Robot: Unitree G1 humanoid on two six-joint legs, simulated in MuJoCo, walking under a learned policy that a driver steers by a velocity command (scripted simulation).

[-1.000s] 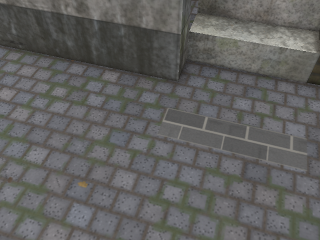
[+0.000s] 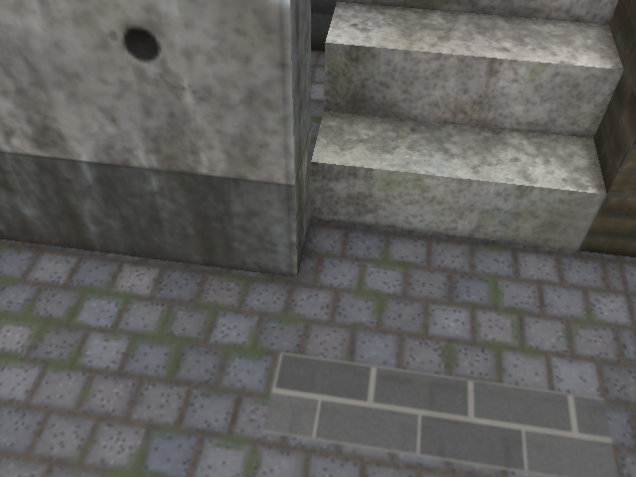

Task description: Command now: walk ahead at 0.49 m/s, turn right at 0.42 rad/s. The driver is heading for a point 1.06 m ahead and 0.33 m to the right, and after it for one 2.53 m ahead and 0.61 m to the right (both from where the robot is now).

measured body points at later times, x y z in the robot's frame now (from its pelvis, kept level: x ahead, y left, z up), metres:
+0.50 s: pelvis +0.28 -0.09 -0.01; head +0.31 -0.11 +0.44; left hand +0.45 +0.15 -0.12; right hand +0.34 -0.39 -0.12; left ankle +0.29 +0.10 -0.64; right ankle +0.30 -0.15 -0.74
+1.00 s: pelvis +0.55 -0.13 +0.00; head +0.58 -0.13 +0.45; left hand +0.79 +0.04 -0.13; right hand +0.46 -0.41 -0.11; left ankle +0.62 -0.05 -0.74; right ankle +0.45 -0.21 -0.67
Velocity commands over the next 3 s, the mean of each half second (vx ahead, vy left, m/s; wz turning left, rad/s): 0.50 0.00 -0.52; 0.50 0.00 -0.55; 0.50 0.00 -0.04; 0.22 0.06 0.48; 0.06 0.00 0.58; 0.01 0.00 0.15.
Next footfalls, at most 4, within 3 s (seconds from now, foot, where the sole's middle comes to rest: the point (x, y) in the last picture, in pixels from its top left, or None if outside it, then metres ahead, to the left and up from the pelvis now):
0.32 right None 0.34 -0.16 -0.78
0.80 left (351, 417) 0.65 -0.07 -0.78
1.24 right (478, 401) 0.69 -0.36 -0.78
1.68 left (439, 302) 0.96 -0.32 -0.78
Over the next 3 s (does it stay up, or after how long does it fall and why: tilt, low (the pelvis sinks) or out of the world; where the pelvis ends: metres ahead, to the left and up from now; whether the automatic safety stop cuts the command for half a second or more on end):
stays up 0.82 -0.30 -0.02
